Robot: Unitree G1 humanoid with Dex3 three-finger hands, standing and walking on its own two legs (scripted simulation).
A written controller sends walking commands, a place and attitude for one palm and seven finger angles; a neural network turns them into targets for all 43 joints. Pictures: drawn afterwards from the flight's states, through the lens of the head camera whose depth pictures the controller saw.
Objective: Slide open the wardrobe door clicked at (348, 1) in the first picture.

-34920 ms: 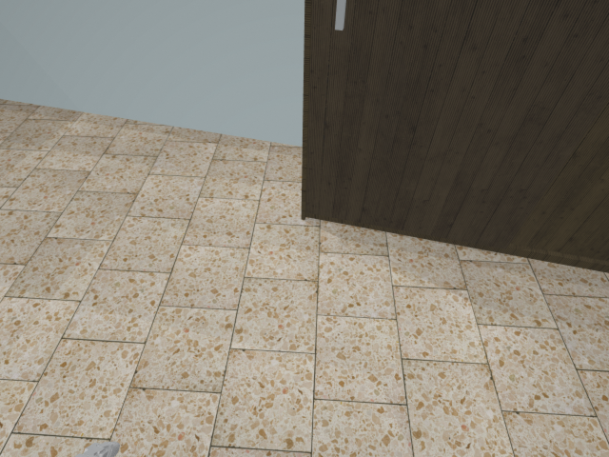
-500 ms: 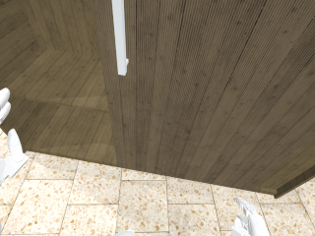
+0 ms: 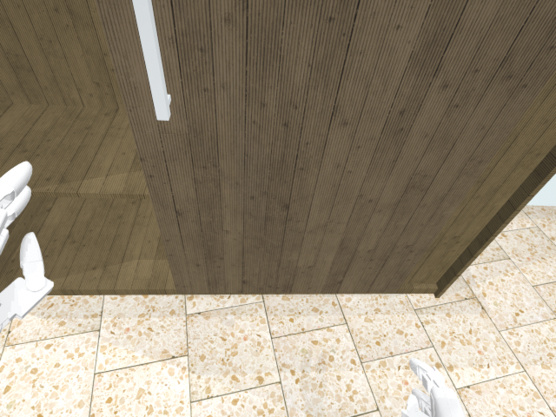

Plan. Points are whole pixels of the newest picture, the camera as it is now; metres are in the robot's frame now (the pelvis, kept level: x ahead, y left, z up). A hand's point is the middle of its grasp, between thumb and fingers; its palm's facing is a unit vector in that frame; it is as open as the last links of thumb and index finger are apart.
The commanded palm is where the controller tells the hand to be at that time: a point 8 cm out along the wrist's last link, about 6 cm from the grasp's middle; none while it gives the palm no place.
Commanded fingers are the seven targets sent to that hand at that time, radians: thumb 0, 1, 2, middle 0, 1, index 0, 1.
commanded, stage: stop stepping back and stand still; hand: left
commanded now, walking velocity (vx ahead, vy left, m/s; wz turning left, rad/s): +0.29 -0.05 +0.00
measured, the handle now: (152, 36) +0.63 +0.27 +0.24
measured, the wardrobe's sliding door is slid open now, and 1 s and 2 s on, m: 0.65 0.65 0.65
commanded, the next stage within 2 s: let the arm hang, fingers relaxed in 1.26 s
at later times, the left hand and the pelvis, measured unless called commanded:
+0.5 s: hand out of the picture +0.16 +0.31 +0.16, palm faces +0.51 -0.75 -0.41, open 7.4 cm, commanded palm +0.09 +0.34 +0.19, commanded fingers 0.00 0.90 0.90 -0.20 -0.30 -0.20 -0.30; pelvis -0.03 +0.03 +0.00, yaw +5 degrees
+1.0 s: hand out of the picture +0.13 +0.32 +0.15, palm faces +0.49 -0.78 -0.40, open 7.4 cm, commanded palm +0.06 +0.35 +0.19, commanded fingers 0.00 0.90 0.90 -0.20 -0.30 -0.20 -0.30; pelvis -0.05 +0.04 +0.01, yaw +4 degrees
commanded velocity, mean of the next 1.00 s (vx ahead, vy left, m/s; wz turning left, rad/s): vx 0.05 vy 0.00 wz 0.00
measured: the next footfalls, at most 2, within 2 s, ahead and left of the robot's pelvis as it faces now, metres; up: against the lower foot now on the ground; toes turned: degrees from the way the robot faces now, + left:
left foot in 0.44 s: +0.00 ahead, +0.17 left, +0.00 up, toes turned +7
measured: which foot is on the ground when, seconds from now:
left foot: down 0.00-0.18, up 0.20-0.42, down 0.44-1.00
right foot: down 0.00-1.00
